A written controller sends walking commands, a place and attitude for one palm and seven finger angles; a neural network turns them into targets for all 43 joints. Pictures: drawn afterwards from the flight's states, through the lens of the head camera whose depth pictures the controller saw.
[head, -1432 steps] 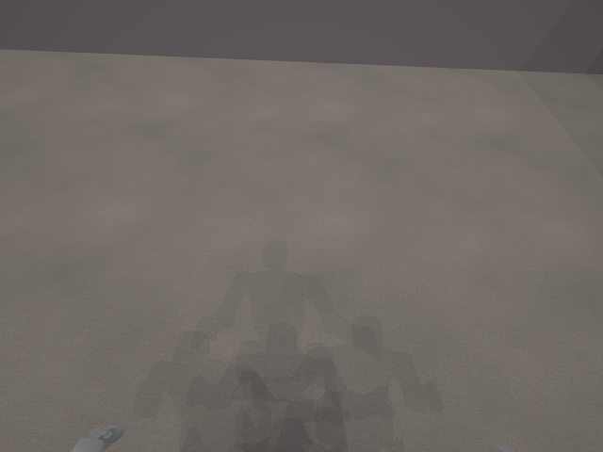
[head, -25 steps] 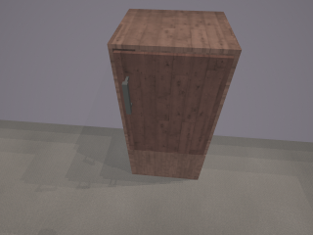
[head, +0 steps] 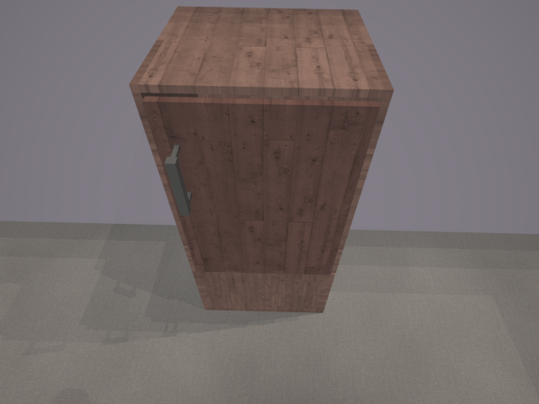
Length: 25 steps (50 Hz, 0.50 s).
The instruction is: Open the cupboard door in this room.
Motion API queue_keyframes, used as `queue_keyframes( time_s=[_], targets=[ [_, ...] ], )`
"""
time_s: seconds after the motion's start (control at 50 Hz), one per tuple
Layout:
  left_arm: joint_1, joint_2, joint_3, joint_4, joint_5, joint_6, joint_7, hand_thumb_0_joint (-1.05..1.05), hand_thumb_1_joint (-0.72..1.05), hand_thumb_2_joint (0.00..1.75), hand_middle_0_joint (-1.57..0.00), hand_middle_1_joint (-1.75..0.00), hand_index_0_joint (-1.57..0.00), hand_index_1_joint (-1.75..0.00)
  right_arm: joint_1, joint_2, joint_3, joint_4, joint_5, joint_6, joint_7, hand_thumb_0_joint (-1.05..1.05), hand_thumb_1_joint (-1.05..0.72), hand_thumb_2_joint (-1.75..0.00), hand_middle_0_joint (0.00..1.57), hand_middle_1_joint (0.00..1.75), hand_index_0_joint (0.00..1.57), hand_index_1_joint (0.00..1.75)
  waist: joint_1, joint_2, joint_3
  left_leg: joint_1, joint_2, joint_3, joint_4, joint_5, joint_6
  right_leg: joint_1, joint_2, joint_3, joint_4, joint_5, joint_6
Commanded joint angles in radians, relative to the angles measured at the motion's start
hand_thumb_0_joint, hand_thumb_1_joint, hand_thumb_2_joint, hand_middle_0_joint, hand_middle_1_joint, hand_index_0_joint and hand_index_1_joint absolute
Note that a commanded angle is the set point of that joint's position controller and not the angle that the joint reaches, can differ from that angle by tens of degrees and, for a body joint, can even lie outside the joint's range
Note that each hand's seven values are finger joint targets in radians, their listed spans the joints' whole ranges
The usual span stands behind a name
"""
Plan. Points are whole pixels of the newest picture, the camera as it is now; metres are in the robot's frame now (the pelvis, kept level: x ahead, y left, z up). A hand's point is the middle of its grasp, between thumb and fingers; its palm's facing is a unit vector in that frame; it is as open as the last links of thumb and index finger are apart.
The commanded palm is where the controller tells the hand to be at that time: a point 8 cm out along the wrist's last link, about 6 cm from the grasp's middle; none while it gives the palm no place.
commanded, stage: come to a stop and stand still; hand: left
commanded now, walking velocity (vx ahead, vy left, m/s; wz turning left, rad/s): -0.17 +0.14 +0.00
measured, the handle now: (181, 181) +0.53 +0.21 +0.00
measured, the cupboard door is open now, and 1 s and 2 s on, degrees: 0 0 0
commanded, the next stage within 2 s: look again from close up in 1.08 s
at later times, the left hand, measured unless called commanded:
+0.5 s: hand out of the picture +0.02 +0.21 -0.17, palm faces +0.07 -0.98 -0.18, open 7.4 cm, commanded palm none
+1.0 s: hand out of the picture -0.10 +0.17 -0.17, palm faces +0.03 -0.99 -0.16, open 7.4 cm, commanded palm none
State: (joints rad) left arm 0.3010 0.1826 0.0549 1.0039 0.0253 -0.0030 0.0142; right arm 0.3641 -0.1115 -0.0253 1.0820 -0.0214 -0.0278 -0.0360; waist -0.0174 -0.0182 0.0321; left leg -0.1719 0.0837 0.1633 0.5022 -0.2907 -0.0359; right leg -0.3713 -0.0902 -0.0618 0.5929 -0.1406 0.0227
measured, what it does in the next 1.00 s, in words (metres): steps on the spot: left foot, then right foot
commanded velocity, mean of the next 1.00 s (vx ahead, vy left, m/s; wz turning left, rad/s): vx -0.03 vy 0.03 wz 0.00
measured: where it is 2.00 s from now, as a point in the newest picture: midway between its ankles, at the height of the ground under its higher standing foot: outside the picture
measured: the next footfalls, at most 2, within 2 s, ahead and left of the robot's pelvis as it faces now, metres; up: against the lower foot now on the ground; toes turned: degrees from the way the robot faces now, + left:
left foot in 0.32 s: +0.04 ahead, +0.10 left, +0.00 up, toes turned +5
right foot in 0.64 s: -0.04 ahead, -0.10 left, +0.00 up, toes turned +1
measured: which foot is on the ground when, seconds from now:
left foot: down 0.00-0.02, up 0.04-0.30, down 0.32-1.00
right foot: down 0.00-0.32, up 0.34-0.62, down 0.64-1.00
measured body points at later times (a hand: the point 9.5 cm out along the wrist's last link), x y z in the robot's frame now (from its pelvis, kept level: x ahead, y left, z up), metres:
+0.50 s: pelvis -0.03 +0.03 +0.00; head -0.02 +0.05 +0.45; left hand +0.02 +0.26 -0.16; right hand +0.02 -0.20 -0.14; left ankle +0.00 +0.10 -0.73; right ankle -0.03 -0.11 -0.69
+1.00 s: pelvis -0.07 +0.02 +0.01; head -0.07 +0.02 +0.46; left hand -0.10 +0.22 -0.15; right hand -0.09 -0.19 -0.15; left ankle +0.00 +0.10 -0.73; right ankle -0.08 -0.10 -0.73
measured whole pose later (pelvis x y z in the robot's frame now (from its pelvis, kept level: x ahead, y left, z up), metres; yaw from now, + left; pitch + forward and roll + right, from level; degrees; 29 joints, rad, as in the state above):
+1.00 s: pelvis -0.07 +0.02 +0.01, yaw +0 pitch -2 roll +0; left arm 0.36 0.10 -0.01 1.12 0.02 0.00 0.04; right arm 0.32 -0.13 -0.01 1.14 -0.01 0.02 -0.02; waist -0.01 0.00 0.02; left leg -0.23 -0.01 0.13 0.37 -0.12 0.06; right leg -0.13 -0.01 -0.04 0.42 -0.26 -0.01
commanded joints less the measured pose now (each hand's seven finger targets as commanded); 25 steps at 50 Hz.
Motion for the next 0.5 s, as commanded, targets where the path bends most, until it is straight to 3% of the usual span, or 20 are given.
queue_keyframes(
  time_s=[0.0,0.02,0.04,0.06,0.1,0.14,0.22,0.26,0.28,0.3,0.32,0.34,0.36,0.4,0.44,0.48],
  targets=[
    [0.141,0.132,0.014,0.0,-0.001,-0.023,0.019,0.0,0.9,0.9,-0.2,-0.3,-0.2,-0.3,0.072,-0.059,-0.026,-0.044,0.018,0.02,0.008,0.0,-0.9,-0.9,0.2,0.3,0.2,0.3,0.022,-0.185,-0.072,-0.193,-0.028,-0.019,0.136,-0.184,0.02,0.252,-0.235,0.231,-0.228,0.385,-0.099],
    [0.107,0.153,0.016,-0.02,-0.002,-0.017,0.018,0.0,0.9,0.9,-0.2,-0.3,-0.2,-0.3,0.092,-0.059,-0.033,-0.042,0.017,0.03,0.008,0.0,-0.9,-0.9,0.2,0.3,0.2,0.3,0.013,-0.133,-0.077,-0.142,-0.03,-0.041,0.193,-0.217,0.023,0.206,-0.258,0.206,-0.242,0.385,-0.134],
    [0.075,0.141,0.017,-0.02,0.0,-0.017,0.025,0.0,0.9,0.9,-0.2,-0.3,-0.2,-0.3,0.057,-0.038,-0.029,-0.039,0.02,0.044,0.006,0.0,-0.9,-0.9,0.2,0.3,0.2,0.3,0.015,-0.15,-0.052,-0.148,-0.023,-0.051,0.252,-0.238,0.018,0.17,-0.26,0.232,-0.254,0.418,-0.159],
    [0.051,0.136,0.018,-0.02,0.0,-0.017,0.031,0.0,0.9,0.9,-0.2,-0.3,-0.2,-0.3,0.046,-0.047,-0.028,-0.036,0.017,0.05,0.005,0.0,-0.9,-0.9,0.2,0.3,0.2,0.3,0.019,-0.21,-0.052,-0.178,-0.021,-0.081,0.312,-0.237,0.017,0.182,-0.255,0.244,-0.243,0.478,-0.175],
    [0.022,0.127,0.021,-0.033,0.002,-0.01,0.041,0.0,0.9,0.9,-0.2,-0.3,-0.2,-0.3,0.03,-0.073,-0.034,-0.044,0.018,0.054,0.006,0.0,-0.9,-0.9,0.2,0.3,0.2,0.3,0.031,-0.22,-0.057,-0.219,-0.03,-0.116,0.373,-0.24,0.016,0.222,-0.264,0.219,-0.223,0.547,-0.212],
    [-0.004,0.149,0.036,-0.047,0.006,0.004,0.048,0.0,0.9,0.9,-0.2,-0.3,-0.2,-0.3,0.014,-0.076,-0.039,-0.05,0.019,0.058,0.011,0.0,-0.9,-0.9,0.2,0.3,0.2,0.3,0.038,-0.152,-0.08,-0.221,-0.045,-0.115,0.371,-0.231,0.01,0.237,-0.272,0.208,-0.22,0.509,-0.233],
    [-0.061,0.158,0.045,-0.074,0.009,0.018,0.046,0.0,0.9,0.9,-0.2,-0.3,-0.2,-0.3,0.023,-0.071,-0.04,-0.07,0.012,0.062,0.017,0.0,-0.9,-0.9,0.2,0.3,0.2,0.3,0.017,-0.146,-0.079,-0.14,-0.054,-0.111,0.238,-0.141,0.011,0.139,-0.249,0.192,-0.235,0.271,-0.207],
    [-0.102,0.144,0.043,-0.088,0.004,0.029,0.042,0.0,0.9,0.9,-0.2,-0.3,-0.2,-0.3,0.096,-0.067,-0.039,-0.053,0.013,0.052,0.017,0.0,-0.9,-0.9,0.2,0.3,0.2,0.3,-0.023,-0.116,-0.087,0.015,-0.061,-0.09,0.001,0.015,0.02,0.038,-0.196,0.16,-0.178,0.074,-0.146],
    [-0.097,0.109,0.033,-0.095,-0.003,0.038,0.036,0.0,0.9,0.9,-0.2,-0.3,-0.2,-0.3,0.104,-0.095,-0.042,-0.055,0.011,0.046,0.016,0.0,-0.9,-0.9,0.2,0.3,0.2,0.3,-0.024,-0.006,-0.069,0.065,-0.024,-0.135,-0.104,0.04,0.031,-0.029,-0.122,0.105,-0.101,-0.074,-0.1],
    [-0.089,0.05,0.023,-0.111,-0.011,0.046,0.028,0.0,0.9,0.9,-0.2,-0.3,-0.2,-0.3,0.066,-0.166,-0.055,-0.083,-0.001,0.04,0.014,0.0,-0.9,-0.9,0.2,0.3,0.2,0.3,-0.017,0.242,-0.019,0.004,0.153,-0.379,-0.245,0.013,0.096,-0.136,0.005,0.016,0.049,-0.275,-0.031],
    [-0.115,0.036,0.018,-0.12,-0.009,0.05,0.026,0.0,0.9,0.9,-0.2,-0.3,-0.2,-0.3,-0.006,-0.207,-0.06,-0.122,-0.006,0.043,0.008,0.0,-0.9,-0.9,0.2,0.3,0.2,0.3,-0.014,0.307,0.042,-0.161,0.248,-0.461,-0.335,0.016,0.172,-0.105,0.056,0.026,0.202,-0.365,-0.013],
    [-0.11,0.054,0.02,-0.113,-0.001,0.057,0.027,0.0,0.9,0.9,-0.2,-0.3,-0.2,-0.3,-0.074,-0.197,-0.054,-0.144,-0.007,0.04,0.009,0.0,-0.9,-0.9,0.2,0.3,0.2,0.3,0.007,0.26,0.054,-0.241,0.245,-0.439,-0.345,-0.004,0.203,-0.052,0.04,0.091,0.308,-0.34,-0.02],
    [-0.093,0.057,0.024,-0.091,0.007,0.059,0.024,0.0,0.9,0.9,-0.2,-0.3,-0.2,-0.3,-0.114,-0.168,-0.046,-0.143,-0.007,0.036,0.003,0.0,-0.9,-0.9,0.2,0.3,0.2,0.3,0.025,0.216,0.059,-0.251,0.194,-0.372,-0.338,0.009,0.189,-0.045,0.04,0.114,0.371,-0.283,-0.02],
    [-0.036,0.039,0.019,-0.056,0.007,0.052,0.016,0.0,0.9,0.9,-0.2,-0.3,-0.2,-0.3,-0.145,-0.164,-0.036,-0.152,-0.006,0.033,0.002,0.0,-0.9,-0.9,0.2,0.3,0.2,0.3,0.043,0.123,0.043,-0.187,0.151,-0.302,-0.294,0.04,0.184,-0.06,0.049,0.095,0.418,-0.23,-0.012],
    [-0.017,0.032,0.006,-0.039,0.006,0.044,0.014,0.0,0.9,0.9,-0.2,-0.3,-0.2,-0.3,-0.134,-0.158,-0.034,-0.145,0.0,0.027,0.002,0.0,-0.9,-0.9,0.2,0.3,0.2,0.3,0.035,0.079,0.023,-0.102,0.132,-0.267,-0.279,0.093,0.189,-0.062,0.041,0.067,0.328,-0.22,0.001],
    [-0.032,0.02,-0.006,-0.04,0.003,0.039,0.014,0.0,0.9,0.9,-0.2,-0.3,-0.2,-0.3,-0.087,-0.162,-0.036,-0.123,0.002,0.027,0.0,0.0,-0.9,-0.9,0.2,0.3,0.2,0.3,0.007,0.106,-0.018,-0.003,0.137,-0.286,-0.27,0.114,0.195,-0.031,0.036,0.039,0.199,-0.259,0.007]
  ],
)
